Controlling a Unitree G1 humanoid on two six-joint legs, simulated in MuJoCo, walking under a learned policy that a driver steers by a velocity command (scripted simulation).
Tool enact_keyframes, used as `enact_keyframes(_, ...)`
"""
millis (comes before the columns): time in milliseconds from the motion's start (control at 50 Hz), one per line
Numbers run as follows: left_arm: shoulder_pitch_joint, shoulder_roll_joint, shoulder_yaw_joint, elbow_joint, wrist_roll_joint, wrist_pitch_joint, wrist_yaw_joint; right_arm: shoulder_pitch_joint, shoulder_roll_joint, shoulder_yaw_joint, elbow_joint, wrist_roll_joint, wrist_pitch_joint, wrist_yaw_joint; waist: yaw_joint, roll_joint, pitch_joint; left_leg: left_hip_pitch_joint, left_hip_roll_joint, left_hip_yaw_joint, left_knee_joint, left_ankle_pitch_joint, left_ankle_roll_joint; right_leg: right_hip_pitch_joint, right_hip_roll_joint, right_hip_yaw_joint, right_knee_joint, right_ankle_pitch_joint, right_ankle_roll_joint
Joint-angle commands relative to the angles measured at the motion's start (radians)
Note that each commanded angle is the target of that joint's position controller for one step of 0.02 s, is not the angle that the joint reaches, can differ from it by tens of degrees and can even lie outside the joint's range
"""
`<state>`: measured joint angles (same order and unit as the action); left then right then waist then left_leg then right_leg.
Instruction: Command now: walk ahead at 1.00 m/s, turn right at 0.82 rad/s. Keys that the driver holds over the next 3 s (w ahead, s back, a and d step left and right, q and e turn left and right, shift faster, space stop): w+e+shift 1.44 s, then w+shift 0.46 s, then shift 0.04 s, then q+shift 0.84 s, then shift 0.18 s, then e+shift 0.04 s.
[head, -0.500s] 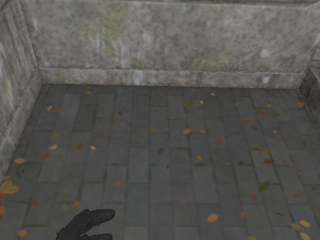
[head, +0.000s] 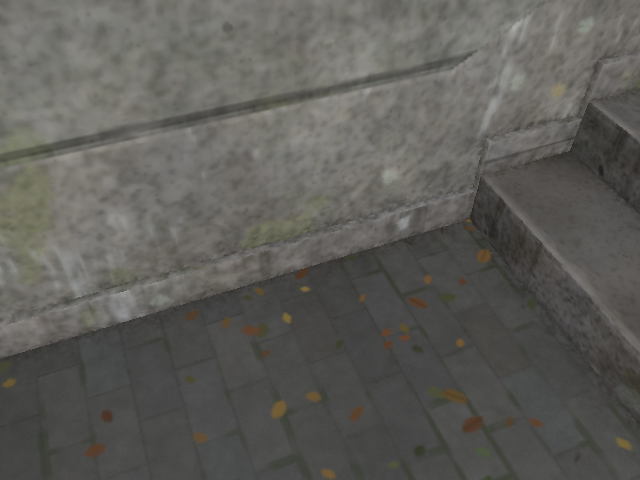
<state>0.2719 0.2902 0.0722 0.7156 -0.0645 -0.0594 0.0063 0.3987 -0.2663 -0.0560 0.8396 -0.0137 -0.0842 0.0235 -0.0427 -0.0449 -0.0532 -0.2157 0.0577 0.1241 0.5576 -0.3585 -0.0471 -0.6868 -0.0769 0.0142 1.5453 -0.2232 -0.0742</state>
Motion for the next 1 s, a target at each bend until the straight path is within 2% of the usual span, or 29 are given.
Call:
enact_keyframes(20,-0.026,-0.072,-0.024,-0.136,0.001,0.040,-0.029,-0.143,0.054,0.024,-0.053,0.000,-0.032,-0.016,0.079,0.115,0.129,0.064,0.254,-0.165,-0.311,0.278,0.133,-0.236,-0.101,0.126,-0.087,0.025,-0.010)
enact_keyframes(80,-0.062,-0.028,-0.022,-0.197,0.034,0.056,-0.042,-0.208,-0.071,-0.003,-0.063,0.002,-0.027,-0.050,0.119,0.086,0.173,0.020,0.241,-0.025,-0.393,0.290,0.129,-0.210,-0.112,0.071,-0.307,0.125,0.014)
enact_keyframes(120,-0.172,-0.029,-0.032,-0.233,0.045,0.050,-0.061,-0.137,-0.142,-0.017,-0.028,0.003,-0.029,-0.065,0.068,0.024,0.182,0.056,0.219,0.055,-0.434,0.280,0.122,-0.128,-0.090,-0.021,-0.494,0.212,-0.008)
enact_keyframes(180,-0.175,0.039,0.002,-0.230,0.029,0.033,-0.075,-0.106,-0.238,-0.035,-0.016,-0.004,-0.016,-0.060,0.088,0.079,0.139,0.183,0.196,0.151,-0.313,0.990,0.108,0.094,0.033,-0.185,-0.622,0.215,-0.058)
enact_keyframes(240,0.233,0.197,0.085,-0.126,0.020,0.049,-0.069,-0.143,-0.285,-0.055,-0.044,0.007,0.011,-0.064,0.321,0.182,-0.089,0.106,0.199,0.121,0.288,1.433,0.104,0.692,0.147,-0.186,-0.752,0.066,-0.141)
enact_keyframes(260,0.369,0.227,0.101,-0.041,0.019,0.058,-0.054,-0.198,-0.229,-0.042,-0.078,0.009,0.002,-0.065,0.358,-0.009,-0.035,-0.169,0.049,0.080,0.752,0.628,0.048,0.923,0.114,-0.045,-0.899,0.115,-0.180)
enact_keyframes(280,0.234,0.246,0.068,-0.062,0.047,0.046,-0.054,-0.104,-0.015,0.023,-0.145,-0.034,-0.049,-0.040,0.131,-0.378,-0.018,-0.556,-0.105,-0.062,1.099,-0.221,0.043,1.040,0.019,0.340,-0.904,0.178,-0.269)
enact_keyframes(300,0.207,0.193,0.051,-0.133,0.075,0.022,-0.048,-0.107,-0.066,0.028,-0.246,0.022,-0.111,-0.015,0.121,-0.394,-0.275,-0.714,-0.127,-0.279,1.184,-0.156,0.082,1.144,-0.158,0.863,-1.229,-0.305,-0.428)
enact_keyframes(320,0.224,0.139,0.044,-0.119,0.078,-0.002,-0.045,-0.261,-0.137,0.020,-0.276,0.049,-0.132,-0.013,0.158,-0.177,-0.167,-0.746,-0.081,-0.292,1.124,-0.031,0.106,1.027,-0.175,0.922,-1.356,-0.397,-0.362)
enact_keyframes(340,0.184,0.138,0.038,-0.107,0.075,-0.025,-0.049,-0.302,-0.118,0.024,-0.293,0.051,-0.132,-0.021,0.103,0.019,-0.041,-0.742,-0.046,-0.284,1.034,0.023,0.105,0.838,-0.178,0.871,-1.356,-0.350,-0.322)
enact_keyframes(360,0.101,0.135,0.031,-0.120,0.067,-0.040,-0.053,-0.270,-0.108,0.029,-0.272,0.013,-0.113,-0.031,0.037,0.142,0.001,-0.643,0.002,-0.300,0.945,0.075,0.089,0.642,-0.148,0.775,-1.332,-0.260,-0.296)
enact_keyframes(420,-0.010,0.091,0.013,-0.116,0.057,-0.047,-0.031,-0.180,-0.114,0.015,-0.242,-0.020,-0.048,-0.029,-0.056,0.112,0.099,-0.477,0.059,-0.290,0.725,0.107,0.027,0.332,-0.023,0.509,-1.353,-0.119,-0.273)
enact_keyframes(480,0.024,0.096,0.007,-0.081,0.050,-0.039,-0.002,-0.419,-0.073,0.023,-0.308,-0.031,-0.049,-0.027,0.023,0.120,0.172,-0.285,-0.001,-0.171,0.275,0.371,-0.009,0.157,0.122,0.256,-1.358,0.061,-0.201)
enact_keyframes(520,0.090,0.127,0.018,-0.041,0.051,-0.029,0.000,-0.507,-0.026,0.031,-0.342,-0.016,-0.051,-0.024,0.089,0.048,0.139,-0.135,-0.060,-0.129,0.074,0.524,-0.029,0.140,0.133,0.248,-1.347,0.002,-0.157)
enact_keyframes(580,0.102,0.145,0.036,-0.013,0.039,-0.033,0.004,-0.541,-0.094,0.008,-0.356,0.021,-0.057,-0.027,0.110,-0.029,0.107,-0.100,-0.041,-0.213,-0.069,0.552,-0.034,0.289,0.092,0.358,-1.255,-0.128,-0.132)
enact_keyframes(620,0.080,0.114,0.035,-0.009,0.042,-0.023,0.007,-0.471,-0.147,-0.010,-0.339,0.042,-0.058,-0.030,0.066,-0.096,0.082,-0.069,-0.056,-0.232,-0.085,0.418,-0.012,0.427,0.064,0.426,-1.140,0.051,-0.113)
enact_keyframes(660,0.029,0.101,0.033,-0.038,0.049,-0.040,-0.010,-0.139,-0.235,-0.058,-0.272,0.039,-0.064,-0.051,-0.109,-0.118,-0.093,0.243,-0.017,-0.222,-0.033,0.241,0.025,0.412,0.119,0.365,-0.759,0.344,-0.038)
enact_keyframes(680,0.000,0.002,-0.005,-0.078,0.086,-0.050,-0.018,0.153,-0.275,-0.063,-0.193,0.024,-0.052,-0.063,-0.187,0.025,-0.285,0.578,0.143,-0.369,0.076,0.112,0.047,0.229,0.129,0.305,-0.402,0.029,-0.009)
enact_keyframes(700,0.244,-0.076,-0.039,-0.116,-0.005,-0.049,-0.025,0.163,-0.360,-0.077,-0.158,-0.043,-0.068,-0.033,-0.024,0.599,-0.438,0.816,0.416,-1.036,-0.204,-0.273,0.293,-0.113,0.213,0.221,-0.026,-0.336,0.022)
enact_keyframes(720,0.202,0.026,-0.036,-0.093,-0.023,-0.022,-0.008,0.077,-0.255,-0.061,-0.182,-0.028,-0.069,-0.036,-0.052,0.459,-0.346,0.722,0.409,-1.144,-0.324,-0.583,0.271,-0.197,0.108,0.222,0.059,-0.233,0.017)
enact_keyframes(740,0.040,0.123,-0.015,-0.135,0.020,-0.005,-0.002,-0.007,-0.187,-0.044,-0.199,-0.008,-0.060,-0.054,-0.069,0.299,-0.177,0.573,0.366,-0.913,-0.332,-0.415,0.213,-0.219,0.070,0.164,0.038,-0.131,0.013)
enact_keyframes(760,-0.073,0.130,-0.017,-0.181,0.074,0.020,-0.004,-0.063,-0.160,-0.031,-0.190,-0.009,-0.055,-0.062,-0.062,0.114,-0.105,0.417,0.316,-0.725,-0.314,-0.125,0.171,-0.143,0.033,0.157,-0.009,-0.087,0.007)
enact_keyframes(780,-0.144,0.112,-0.016,-0.220,0.107,0.020,-0.005,-0.100,-0.161,-0.032,-0.166,-0.017,-0.051,-0.069,-0.030,0.072,-0.039,0.303,0.271,-0.576,-0.321,0.056,0.161,-0.098,-0.007,0.154,-0.096,-0.048,-0.003)
enact_keyframes(800,-0.170,0.080,-0.028,-0.247,0.107,0.030,-0.015,-0.088,-0.124,-0.024,-0.128,-0.038,-0.045,-0.076,-0.016,0.084,-0.015,0.243,0.286,-0.495,-0.301,0.200,0.158,-0.082,-0.044,0.166,-0.093,-0.035,-0.012)
enact_keyframes(840,-0.176,0.022,-0.046,-0.274,0.056,0.035,-0.028,-0.045,-0.053,0.001,-0.076,-0.030,-0.033,-0.063,-0.003,0.122,0.039,0.205,0.244,-0.346,-0.323,0.306,0.150,-0.123,-0.065,0.147,-0.146,-0.022,-0.011)
enact_keyframes(880,-0.205,-0.020,-0.060,-0.304,0.059,0.036,-0.035,-0.027,-0.094,-0.009,-0.033,-0.002,-0.039,-0.066,0.025,0.130,0.092,0.150,0.237,-0.227,-0.309,0.517,0.141,-0.168,-0.059,0.125,-0.240,0.013,0.015)
enact_keyframes(960,-0.199,0.032,-0.041,-0.315,0.061,0.068,-0.022,-0.060,-0.243,-0.045,-0.069,-0.010,-0.034,-0.088,0.059,0.094,0.158,0.046,0.245,-0.079,-0.356,0.504,0.129,-0.160,-0.033,0.057,-0.298,0.112,0.075)
enact_keyframes(980,-0.232,0.032,-0.041,-0.328,0.088,0.080,-0.017,-0.035,-0.236,-0.039,-0.059,-0.002,-0.044,-0.090,0.053,0.088,0.143,0.036,0.245,-0.028,-0.338,0.571,0.109,-0.121,-0.021,0.029,-0.282,0.153,0.080)
enact_keyframes(1000,-0.217,0.047,-0.030,-0.325,0.081,0.083,-0.017,-0.027,-0.215,-0.024,-0.060,-0.014,-0.040,-0.079,0.062,0.118,0.115,0.078,0.224,0.025,-0.307,0.655,0.097,-0.066,-0.005,-0.008,-0.277,0.131,0.067)
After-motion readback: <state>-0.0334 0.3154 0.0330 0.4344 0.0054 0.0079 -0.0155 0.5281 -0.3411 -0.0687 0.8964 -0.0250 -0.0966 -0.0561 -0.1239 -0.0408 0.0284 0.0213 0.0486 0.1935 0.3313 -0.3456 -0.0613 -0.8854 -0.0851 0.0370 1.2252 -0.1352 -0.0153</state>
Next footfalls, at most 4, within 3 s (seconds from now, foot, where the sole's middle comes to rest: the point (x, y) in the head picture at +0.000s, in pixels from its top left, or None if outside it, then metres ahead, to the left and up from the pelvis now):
0.26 right None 0.40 -0.13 -0.76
0.68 left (365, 355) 0.85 -0.12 -0.76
1.14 right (531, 366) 0.80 -0.51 -0.76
1.48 left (614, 230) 1.08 -0.76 -0.60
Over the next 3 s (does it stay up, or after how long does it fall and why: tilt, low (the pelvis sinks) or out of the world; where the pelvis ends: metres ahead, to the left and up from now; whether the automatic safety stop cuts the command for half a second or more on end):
stays up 0.82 -1.45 0.51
